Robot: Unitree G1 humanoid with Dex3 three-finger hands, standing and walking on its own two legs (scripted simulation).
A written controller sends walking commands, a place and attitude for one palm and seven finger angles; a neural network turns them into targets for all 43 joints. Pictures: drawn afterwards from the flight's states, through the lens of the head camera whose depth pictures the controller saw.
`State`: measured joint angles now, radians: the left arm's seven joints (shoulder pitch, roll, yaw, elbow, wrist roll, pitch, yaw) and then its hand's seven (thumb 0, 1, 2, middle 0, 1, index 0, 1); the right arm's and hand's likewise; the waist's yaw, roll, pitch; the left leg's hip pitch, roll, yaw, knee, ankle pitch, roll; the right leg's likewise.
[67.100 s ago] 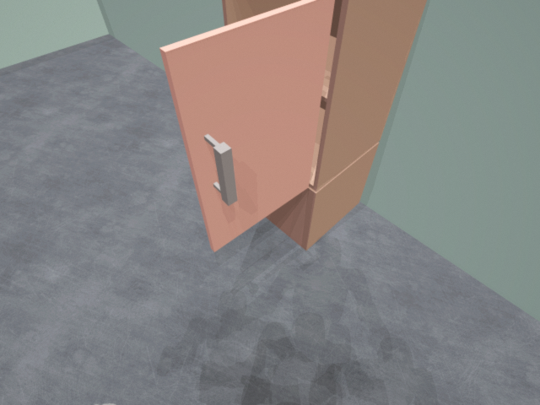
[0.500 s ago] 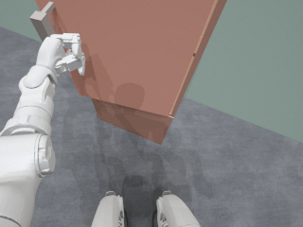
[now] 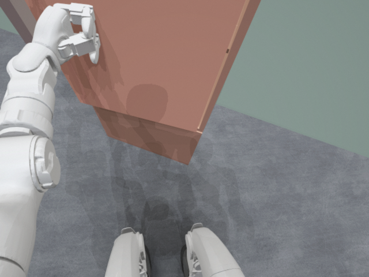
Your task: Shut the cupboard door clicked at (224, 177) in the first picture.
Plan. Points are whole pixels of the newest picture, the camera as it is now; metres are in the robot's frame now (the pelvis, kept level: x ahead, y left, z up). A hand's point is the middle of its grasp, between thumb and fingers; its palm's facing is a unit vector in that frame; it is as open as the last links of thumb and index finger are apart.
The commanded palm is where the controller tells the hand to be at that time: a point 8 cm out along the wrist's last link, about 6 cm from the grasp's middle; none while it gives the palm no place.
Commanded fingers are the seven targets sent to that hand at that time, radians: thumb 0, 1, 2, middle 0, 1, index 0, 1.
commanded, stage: push the door shut along its arc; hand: left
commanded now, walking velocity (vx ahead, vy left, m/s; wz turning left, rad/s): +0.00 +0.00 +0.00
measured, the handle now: (38, 25) +0.60 +0.21 +0.10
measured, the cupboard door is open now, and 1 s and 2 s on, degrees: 6 0 0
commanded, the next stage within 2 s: pull the fist back off the door in 0.14 s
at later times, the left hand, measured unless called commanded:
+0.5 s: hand (106, 35) +0.58 +0.09 +0.10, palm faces +0.09 -0.99 -0.08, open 2.8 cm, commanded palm +0.55 +0.11 +0.11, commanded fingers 0.00 0.90 0.90 -1.30 -1.50 -1.30 -1.50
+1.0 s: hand (111, 64) +0.51 +0.08 +0.10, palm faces +0.07 -1.00 -0.03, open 3.1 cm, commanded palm +0.47 +0.12 +0.11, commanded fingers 0.00 0.90 0.90 -1.30 -1.50 -1.30 -1.50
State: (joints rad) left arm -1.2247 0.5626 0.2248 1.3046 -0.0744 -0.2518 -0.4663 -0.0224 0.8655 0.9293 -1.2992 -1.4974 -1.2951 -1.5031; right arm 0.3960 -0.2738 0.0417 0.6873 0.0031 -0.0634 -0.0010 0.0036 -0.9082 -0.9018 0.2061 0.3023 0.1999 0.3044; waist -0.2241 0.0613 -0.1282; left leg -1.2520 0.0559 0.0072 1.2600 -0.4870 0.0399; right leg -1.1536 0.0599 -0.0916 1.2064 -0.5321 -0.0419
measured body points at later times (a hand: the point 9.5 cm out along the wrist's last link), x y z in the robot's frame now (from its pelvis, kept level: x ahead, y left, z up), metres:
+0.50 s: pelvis -0.01 +0.00 -0.01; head +0.16 +0.02 +0.41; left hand +0.57 +0.15 +0.11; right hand -0.03 -0.25 -0.11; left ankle +0.04 +0.10 -0.62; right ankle +0.01 -0.10 -0.62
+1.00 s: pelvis +0.03 -0.02 +0.04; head +0.14 -0.02 +0.47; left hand +0.50 +0.14 +0.10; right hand +0.03 -0.28 -0.08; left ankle +0.04 +0.10 -0.62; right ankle +0.01 -0.10 -0.62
